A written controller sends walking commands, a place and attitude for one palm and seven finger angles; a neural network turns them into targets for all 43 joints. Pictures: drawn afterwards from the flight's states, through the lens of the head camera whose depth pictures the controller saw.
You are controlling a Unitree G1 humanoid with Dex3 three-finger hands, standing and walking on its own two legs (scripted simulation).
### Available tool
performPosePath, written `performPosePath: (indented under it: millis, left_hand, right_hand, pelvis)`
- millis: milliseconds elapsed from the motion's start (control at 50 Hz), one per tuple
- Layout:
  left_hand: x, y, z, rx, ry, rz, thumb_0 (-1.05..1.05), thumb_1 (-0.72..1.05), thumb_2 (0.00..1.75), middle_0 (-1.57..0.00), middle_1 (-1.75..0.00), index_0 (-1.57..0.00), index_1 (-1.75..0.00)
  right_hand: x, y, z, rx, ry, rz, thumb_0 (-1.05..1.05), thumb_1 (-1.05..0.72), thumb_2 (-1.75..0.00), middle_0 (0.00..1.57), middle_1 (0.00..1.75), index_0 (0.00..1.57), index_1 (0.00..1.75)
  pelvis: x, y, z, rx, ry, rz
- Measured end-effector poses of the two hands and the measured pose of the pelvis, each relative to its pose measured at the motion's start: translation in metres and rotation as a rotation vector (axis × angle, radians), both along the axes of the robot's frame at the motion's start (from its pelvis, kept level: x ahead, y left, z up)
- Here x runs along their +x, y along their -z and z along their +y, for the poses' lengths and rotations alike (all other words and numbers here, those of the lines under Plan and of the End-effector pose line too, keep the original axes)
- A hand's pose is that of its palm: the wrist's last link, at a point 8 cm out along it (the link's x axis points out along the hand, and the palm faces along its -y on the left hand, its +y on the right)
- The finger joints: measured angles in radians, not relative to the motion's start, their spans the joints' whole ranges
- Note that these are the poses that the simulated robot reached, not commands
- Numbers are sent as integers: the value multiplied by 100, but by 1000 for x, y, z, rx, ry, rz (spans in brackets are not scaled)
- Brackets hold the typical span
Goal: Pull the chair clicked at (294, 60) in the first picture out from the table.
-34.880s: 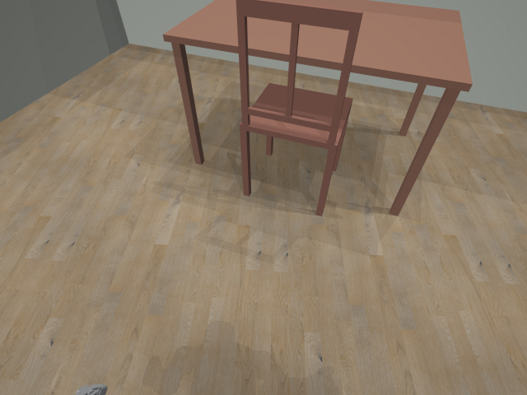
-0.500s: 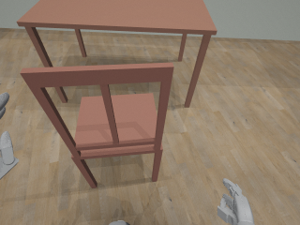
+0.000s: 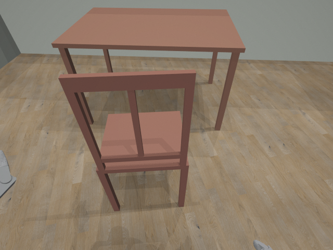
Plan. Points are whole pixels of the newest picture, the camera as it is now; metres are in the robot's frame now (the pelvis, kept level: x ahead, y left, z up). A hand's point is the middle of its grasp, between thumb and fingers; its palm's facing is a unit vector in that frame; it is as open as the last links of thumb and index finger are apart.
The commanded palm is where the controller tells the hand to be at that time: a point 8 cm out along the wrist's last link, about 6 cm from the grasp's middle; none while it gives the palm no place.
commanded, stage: stop stepping back and stand still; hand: left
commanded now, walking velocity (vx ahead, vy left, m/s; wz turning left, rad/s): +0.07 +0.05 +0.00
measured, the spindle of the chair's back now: (136, 127) +0.55 +0.14 -0.06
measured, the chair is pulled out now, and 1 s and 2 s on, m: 0.57 0.57 0.57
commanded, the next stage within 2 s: let the arm hang, fingers relaxed in 0.10 s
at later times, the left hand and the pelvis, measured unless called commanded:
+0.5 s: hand out of the picture +0.09 +0.17 -0.16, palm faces +0.10 -0.99 -0.13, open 6.9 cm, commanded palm none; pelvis +0.01 +0.01 +0.00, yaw +2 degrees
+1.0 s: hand out of the picture -0.02 +0.17 -0.16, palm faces +0.03 -0.98 -0.20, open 7.3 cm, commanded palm none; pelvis +0.00 +0.00 +0.01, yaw +1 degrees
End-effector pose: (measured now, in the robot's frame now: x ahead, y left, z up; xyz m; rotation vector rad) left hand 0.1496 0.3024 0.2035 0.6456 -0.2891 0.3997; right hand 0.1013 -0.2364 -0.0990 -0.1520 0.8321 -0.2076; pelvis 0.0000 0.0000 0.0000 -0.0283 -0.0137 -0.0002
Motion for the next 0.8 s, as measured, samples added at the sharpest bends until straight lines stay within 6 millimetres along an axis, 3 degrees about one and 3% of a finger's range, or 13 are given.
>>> performPosePath:
  millis: [120,220,260,300,340,400,460,500,640,720,800]
  left_hand:
    - [1,28,6,-155,-50,37,1,89,90,-21,-30,-21,-31]
    - [18,34,2,-151,-3,62,1,89,90,-21,-30,-21,-31]
    - [33,72,4,-205,-12,211,1,89,90,-21,-30,-21,-31]
    - [42,132,1,-328,-54,437,0,90,90,-21,-30,-21,-31]
    - [35,198,-13,-447,-88,693,0,90,90,-20,-30,-20,-30]
    - [-2,280,-49,-587,-92,1047,1,91,90,-20,-30,-20,-30]
    - [-57,329,-89,-701,-83,1324,1,91,90,-20,-30,-20,-30]
    - [-73,335,-87,-779,-172,1309,-4,99,90,-21,-30,-21,-30]
    - [-132,335,-60,-706,-290,1492,-5,99,90,-21,-30,-21,-30]
    - [-162,330,-52,-677,-354,1576,-2,96,90,-21,-30,-21,-30]
    - [-178,327,-55,-671,-383,1620,-1,93,90,-20,-30,-20,-30]
  right_hand:
    - [14,-8,3,-31,-28,-4,2,-90,-90,20,30,20,30]
    - [37,-24,5,-51,-43,-75,2,-90,-90,20,30,20,30]
    - [45,-16,5,-31,-79,-53,2,-90,-90,20,30,20,30]
    - [48,-4,7,-11,-97,-4,1,-90,-90,20,30,20,30]
    - [45,4,11,8,-102,46,1,-90,-90,20,30,20,30]
    - [28,11,16,20,-91,126,1,-90,-90,20,30,20,30]
    - [1,15,19,15,-81,231,1,-90,-90,20,30,20,30]
    - [-21,17,20,9,-84,324,1,-90,-90,20,30,20,30]
    - [-81,25,5,-1,-27,526,1,-93,-90,20,30,20,30]
    - [-103,30,6,23,-7,580,1,-92,-90,20,30,20,30]
    - [-116,35,12,53,-1,611,1,-91,-90,20,30,20,30]
  pelvis:
    - [2,-3,6,14,-2,-16]
    - [7,-5,9,25,-1,-9]
    - [8,-3,11,29,-15,12]
    - [8,-1,12,30,-18,23]
    - [8,0,13,27,-22,19]
    - [8,0,11,33,-27,2]
    - [8,-2,10,29,-22,-10]
    - [6,-4,7,22,-33,-8]
    - [5,-9,5,16,-33,-7]
    - [6,-10,5,19,-28,-12]
    - [5,-11,3,22,-23,-16]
